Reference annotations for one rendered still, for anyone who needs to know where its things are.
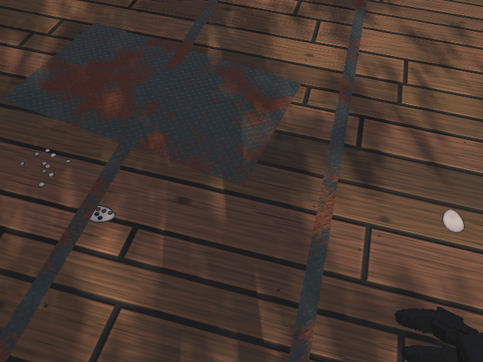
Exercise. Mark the right robot hand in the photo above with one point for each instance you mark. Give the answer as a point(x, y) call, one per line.
point(446, 326)

